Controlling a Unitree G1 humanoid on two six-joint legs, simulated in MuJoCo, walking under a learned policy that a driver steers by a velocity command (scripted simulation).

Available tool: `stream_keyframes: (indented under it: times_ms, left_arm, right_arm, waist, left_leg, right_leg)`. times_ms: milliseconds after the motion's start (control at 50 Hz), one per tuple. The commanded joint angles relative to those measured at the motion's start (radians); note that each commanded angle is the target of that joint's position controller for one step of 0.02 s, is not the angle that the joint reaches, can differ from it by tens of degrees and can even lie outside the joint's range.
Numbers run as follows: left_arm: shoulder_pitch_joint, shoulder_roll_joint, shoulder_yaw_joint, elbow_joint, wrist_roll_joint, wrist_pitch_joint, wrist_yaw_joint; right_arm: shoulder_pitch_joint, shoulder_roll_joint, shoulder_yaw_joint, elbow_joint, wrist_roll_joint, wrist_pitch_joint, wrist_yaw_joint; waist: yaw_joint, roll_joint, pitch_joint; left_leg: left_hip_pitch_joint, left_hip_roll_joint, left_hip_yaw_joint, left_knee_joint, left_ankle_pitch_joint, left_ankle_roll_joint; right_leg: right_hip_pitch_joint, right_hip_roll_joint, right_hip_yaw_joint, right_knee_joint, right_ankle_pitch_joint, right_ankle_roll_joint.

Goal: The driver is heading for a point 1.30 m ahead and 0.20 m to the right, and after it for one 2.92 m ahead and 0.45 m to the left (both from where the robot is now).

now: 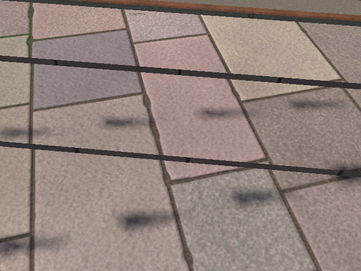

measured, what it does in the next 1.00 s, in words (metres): climbs: right foot, then left foot 0.04 m higher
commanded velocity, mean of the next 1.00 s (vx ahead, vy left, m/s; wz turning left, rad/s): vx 0.99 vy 0.00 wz -0.25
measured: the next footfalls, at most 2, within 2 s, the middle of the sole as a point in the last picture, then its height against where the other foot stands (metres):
right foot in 0.12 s outside the picture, level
left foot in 0.48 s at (161, 201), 0.04 m higher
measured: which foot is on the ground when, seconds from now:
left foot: down 0.00-0.12, up 0.14-0.46, down 0.48-0.82, up 0.84-1.00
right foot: up 0.00-0.10, down 0.12-0.46, up 0.48-0.80, down 0.82-1.00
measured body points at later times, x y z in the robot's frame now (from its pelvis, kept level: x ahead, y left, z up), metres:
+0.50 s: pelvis +0.48 -0.03 +0.00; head +0.52 -0.04 +0.45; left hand +0.59 +0.26 -0.12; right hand +0.63 -0.32 -0.04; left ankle +0.68 +0.06 -0.69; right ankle +0.24 -0.04 -0.68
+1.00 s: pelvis +0.87 -0.20 +0.07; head +0.88 -0.22 +0.52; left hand +1.03 +0.03 -0.03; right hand +0.92 -0.51 -0.04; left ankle +0.86 -0.09 -0.56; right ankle +0.81 -0.32 -0.66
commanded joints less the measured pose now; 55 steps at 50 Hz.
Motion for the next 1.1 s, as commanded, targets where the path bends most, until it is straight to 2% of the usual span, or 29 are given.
stream_keyframes:
  times_ms: [20, 80, 100, 120, 140, 160, 200, 240, 300, 360, 420, 460, 480, 500, 520, 560, 620, 680, 720, 780, 820, 840, 860, 880, 900, 920, 960, 1000, 1100]
  left_arm:
    - [-0.075, 0.032, -0.01, -0.074, -0.004, -0.008, 0.007]
    - [0.293, 0.159, 0.04, 0.033, -0.002, -0.003, 0.027]
    - [0.485, 0.19, 0.07, 0.086, 0.002, -0.006, 0.038]
    - [0.491, 0.218, 0.104, 0.101, -0.027, 0.01, 0.06]
    - [0.397, 0.344, 0.122, 0.073, 0.015, 0.021, 0.059]
    - [0.444, 0.292, 0.129, 0.075, -0.005, 0.022, 0.068]
    - [0.377, 0.146, 0.094, 0.108, -0.005, 0.011, 0.083]
    - [0.309, 0.128, 0.076, 0.091, -0.003, -0.017, 0.094]
    - [0.281, 0.169, 0.08, 0.073, -0.011, -0.059, 0.082]
    - [0.263, 0.179, 0.093, 0.04, -0.025, -0.066, 0.077]
    - [0.321, 0.246, 0.117, 0.049, -0.033, -0.065, 0.067]
    - [0.257, 0.283, 0.127, 0.039, -0.013, -0.065, 0.064]
    - [0.206, 0.184, 0.105, 0.013, 0.005, -0.083, 0.068]
    - [0.299, -0.012, 0.055, -0.046, -0.025, -0.094, 0.06]
    - [0.357, 0.036, 0.044, -0.032, -0.006, -0.091, 0.053]
    - [0.219, 0.047, 0.038, -0.059, 0.028, -0.065, 0.045]
    - [0.096, 0.003, 0.015, -0.159, 0.053, -0.035, 0.025]
    - [-0.025, 0.031, -0.001, -0.247, 0.04, -0.03, 0.023]
    - [-0.025, 0.005, -0.025, -0.254, 0.018, -0.038, 0.004]
    - [0.001, 0.056, -0.006, -0.225, 0.0, -0.032, 0.018]
    - [0.206, 0.112, 0.033, -0.151, 0.018, -0.04, 0.051]
    - [0.358, 0.185, 0.067, -0.136, 0.044, -0.046, 0.071]
    - [0.49, 0.23, 0.092, -0.122, 0.037, -0.037, 0.083]
    - [0.468, 0.176, 0.072, -0.121, 0.03, -0.027, 0.098]
    - [0.385, 0.173, 0.074, -0.108, 0.032, -0.016, 0.115]
    - [0.328, 0.169, 0.076, -0.093, 0.029, -0.017, 0.123]
    - [0.218, 0.06, 0.049, -0.061, 0.029, -0.03, 0.107]
    - [0.168, 0.009, 0.037, -0.042, 0.02, -0.049, 0.098]
    - [0.039, 0.122, 0.075, -0.019, 0.038, -0.062, 0.102]
  right_arm:
    - [-0.033, -0.168, -0.026, -0.04, -0.009, -0.016, -0.031]
    - [-0.068, -0.227, -0.043, -0.055, -0.035, 0.037, -0.064]
    - [-0.132, -0.256, -0.049, -0.07, -0.023, 0.045, -0.059]
    - [-0.246, -0.216, -0.047, -0.104, -0.02, 0.026, -0.04]
    - [-0.172, -0.118, -0.016, -0.22, 0.013, 0.002, -0.023]
    - [-0.282, -0.15, -0.006, -0.243, -0.002, -0.019, -0.024]
    - [-0.322, -0.127, 0.005, -0.267, -0.023, -0.027, -0.011]
    - [-0.318, -0.094, 0.022, -0.278, -0.066, 0.023, 0.003]
    - [-0.485, -0.078, 0.042, -0.401, -0.063, 0.055, 0.008]
    - [-0.555, -0.056, 0.059, -0.439, -0.031, 0.048, 0.02]
    - [-0.441, -0.115, 0.031, -0.394, -0.013, 0.054, -0.003]
    - [-0.082, -0.219, -0.024, -0.31, -0.005, 0.045, -0.032]
    - [0.134, -0.29, -0.06, -0.246, -0.022, 0.034, -0.051]
    - [0.098, -0.386, -0.078, -0.225, -0.06, 0.03, -0.044]
    - [-0.061, -0.31, -0.073, -0.242, -0.049, 0.035, -0.027]
    - [-0.188, -0.151, -0.05, -0.231, -0.027, 0.04, -0.008]
    - [-0.117, -0.098, -0.038, -0.118, -0.015, 0.025, -0.007]
    - [-0.133, -0.124, -0.048, -0.119, -0.005, 0.01, -0.013]
    - [-0.202, -0.166, -0.066, -0.148, -0.002, 0.009, -0.014]
    - [-0.149, -0.256, -0.096, -0.154, 0.009, 0.012, 0.007]
    - [-0.087, -0.227, -0.084, -0.138, 0.013, 0.016, 0.023]
    - [-0.067, -0.157, -0.064, -0.177, 0.036, 0.011, 0.028]
    - [-0.075, -0.085, -0.043, -0.205, 0.028, 0.016, 0.02]
    - [-0.181, -0.075, -0.046, -0.2, 0.012, 0.037, 0.008]
    - [-0.208, -0.05, -0.043, -0.209, 0.03, 0.057, 0.001]
    - [-0.266, -0.085, -0.048, -0.228, 0.006, 0.079, 0.005]
    - [-0.299, -0.096, -0.062, -0.24, 0.004, 0.121, 0.027]
    - [-0.331, -0.105, -0.071, -0.271, 0.009, 0.16, 0.06]
    - [-0.351, -0.134, -0.062, -0.325, 0.003, 0.197, 0.085]
  waist:
    - [0.066, 0.138, 0.057]
    - [0.239, 0.148, -0.166]
    - [0.343, 0.121, -0.207]
    - [0.323, -0.068, -0.184]
    - [0.161, -0.228, -0.293]
    - [0.23, 0.018, -0.285]
    - [0.094, 0.152, -0.004]
    - [0.018, 0.128, 0.091]
    - [0.009, 0.047, 0.161]
    - [0.037, 0.05, 0.126]
    - [0.03, -0.007, -0.038]
    - [-0.176, -0.017, -0.253]
    - [-0.251, 0.077, -0.355]
    - [-0.111, 0.459, -0.401]
    - [-0.027, 0.422, -0.346]
    - [0.007, 0.12, -0.105]
    - [0.068, 0.099, 0.019]
    - [0.085, 0.088, 0.068]
    - [0.117, 0.087, 0.041]
    - [0.104, 0.099, 0.024]
    - [0.188, -0.016, -0.121]
    - [0.25, -0.198, -0.292]
    - [0.269, -0.311, -0.516]
    - [0.256, -0.132, -0.375]
    - [0.203, -0.079, -0.259]
    - [0.172, -0.013, -0.147]
    - [0.065, -0.096, -0.023]
    - [-0.006, -0.103, -0.01]
    - [-0.127, -0.078, 0.014]
  left_leg:
    - [-0.128, 0.258, 0.068, 0.103, 1.394, -0.042]
    - [-0.124, 0.302, 0.058, 0.7, 1.693, -0.057]
    - [-0.304, 0.275, 0.069, 1.049, 1.483, -0.052]
    - [-0.675, 0.085, 0.02, 1.437, 0.381, -0.053]
    - [-1.119, 0.005, -0.142, 1.765, -0.137, -0.103]
    - [-1.199, 0.066, -0.269, 1.715, -0.058, -0.075]
    - [-1.117, 0.155, -0.254, 1.462, -0.02, -0.046]
    - [-1.06, 0.183, -0.222, 1.451, -0.066, -0.069]
    - [-1.064, 0.222, -0.157, 1.27, -0.004, -0.097]
    - [-0.653, 0.183, -0.097, 0.863, 0.264, -0.094]
    - [-0.505, 0.07, -0.084, 0.713, 0.249, -0.059]
    - [-0.179, 0.042, -0.077, 0.62, 0.148, -0.045]
    - [0.036, 0.169, -0.191, 0.589, -0.03, -0.031]
    - [0.113, 0.462, -0.811, 0.323, -0.277, 0.066]
    - [0.023, 0.456, -1.101, 0.191, -0.447, 0.142]
    - [-0.252, 0.395, -0.849, 0.221, -0.396, 0.175]
    - [-0.445, 0.302, -0.626, 0.18, -0.201, 0.158]
    - [-0.56, 0.261, -0.525, 0.082, -0.036, 0.179]
    - [-0.735, 0.184, -0.367, 0.044, 0.089, 0.142]
    - [-0.65, 0.238, -0.397, 0.035, 0.222, 0.145]
    - [-0.626, 0.175, -0.32, 0.414, 0.52, 0.103]
    - [-0.87, 0.076, -0.237, 0.838, 0.413, 0.028]
    - [-0.992, 0.043, -0.214, 1.164, -0.143, 0.009]
    - [-1.046, 0.083, -0.234, 1.281, -0.206, 0.019]
    - [-1.162, 0.054, -0.181, 1.315, -0.158, 0.005]
    - [-1.161, 0.107, -0.16, 1.296, -0.108, 0.017]
    - [-1.084, 0.156, -0.185, 1.274, -0.106, 0.01]
    - [-1.021, 0.15, -0.179, 1.254, -0.04, 0.014]
    - [-0.744, 0.132, -0.039, 0.97, 0.108, 0.065]
  right_leg:
    - [0.228, 0.093, -0.133, -0.05, -0.025, -0.055]
    - [0.632, 0.187, -0.132, -0.069, -0.199, -0.128]
    - [0.881, 0.152, -0.057, -0.235, -0.173, -0.176]
    - [1.112, 0.033, 0.163, -0.246, -0.205, -0.197]
    - [1.373, -0.248, 0.727, -0.296, -0.151, -0.433]
    - [1.319, -0.263, 0.826, -0.434, -0.298, -0.431]
    - [0.902, -0.18, 0.677, -0.546, -0.375, -0.299]
    - [0.631, -0.092, 0.56, -0.576, -0.358, -0.26]
    - [0.379, -0.027, 0.498, -0.681, -0.316, -0.25]
    - [0.193, 0.041, 0.395, -0.743, -0.05, -0.197]
    - [0.522, 0.018, 0.378, -0.522, 0.532, -0.137]
    - [0.579, 0.024, 0.366, -0.03, 0.688, -0.071]
    - [0.446, 0.087, 0.308, 0.32, 0.387, -0.044]
    - [0.178, 0.21, 0.251, 0.628, -0.472, -0.006]
    - [0.06, 0.155, 0.266, 0.74, -0.419, -0.032]
    - [0.015, 0.048, 0.201, 0.755, -0.337, -0.021]
    - [0.0, -0.029, 0.192, 0.609, -0.438, 0.003]
    - [0.013, -0.089, 0.149, 0.373, -0.323, 0.054]
    - [0.338, -0.072, 0.113, 0.06, -0.201, 0.081]
    - [0.518, -0.014, 0.051, -0.084, -0.238, 0.1]
    - [0.819, 0.051, 0.006, -0.137, -0.301, 0.086]
    - [1.152, -0.166, 0.273, -0.194, -0.444, 0.024]
    - [1.342, -0.403, 0.617, -0.31, -0.763, -0.016]
    - [1.246, -0.421, 0.591, -0.387, -0.69, 0.025]
    - [1.194, -0.448, 0.613, -0.506, -0.591, 0.02]
    - [1.044, -0.398, 0.541, -0.549, -0.59, 0.009]
    - [0.848, -0.319, 0.306, -0.566, -0.465, 0.048]
    - [0.78, -0.273, 0.159, -0.632, -0.401, 0.082]
    - [0.69, -0.198, -0.136, -0.712, -0.195, 0.08]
